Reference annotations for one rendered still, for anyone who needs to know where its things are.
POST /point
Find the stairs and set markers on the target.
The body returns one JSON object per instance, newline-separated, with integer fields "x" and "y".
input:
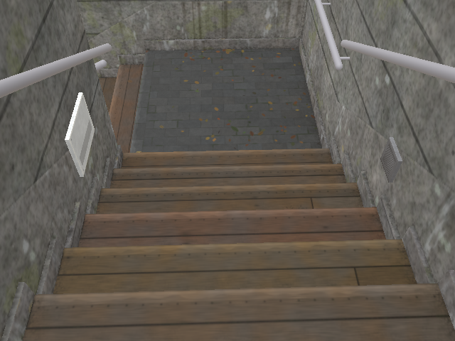
{"x": 121, "y": 95}
{"x": 248, "y": 245}

